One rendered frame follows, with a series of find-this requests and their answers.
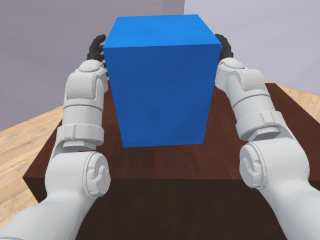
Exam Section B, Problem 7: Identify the pedestal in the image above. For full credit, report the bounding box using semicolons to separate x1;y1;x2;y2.
22;80;320;240

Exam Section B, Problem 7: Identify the right robot forearm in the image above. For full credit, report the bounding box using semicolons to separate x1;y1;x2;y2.
215;57;310;177

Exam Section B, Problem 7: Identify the right robot upper arm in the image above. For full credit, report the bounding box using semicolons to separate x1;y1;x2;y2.
239;137;320;240

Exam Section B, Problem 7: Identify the left robot hand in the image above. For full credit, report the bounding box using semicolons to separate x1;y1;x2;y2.
87;34;108;77

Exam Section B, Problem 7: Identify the left robot forearm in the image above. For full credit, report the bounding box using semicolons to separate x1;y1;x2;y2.
45;59;108;190

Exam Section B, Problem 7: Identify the left robot upper arm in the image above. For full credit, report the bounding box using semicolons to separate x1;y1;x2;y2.
0;151;111;240

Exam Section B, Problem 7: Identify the right robot hand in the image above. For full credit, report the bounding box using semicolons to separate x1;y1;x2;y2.
215;33;234;65

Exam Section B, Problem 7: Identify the carton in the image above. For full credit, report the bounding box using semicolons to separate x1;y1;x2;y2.
102;14;222;148

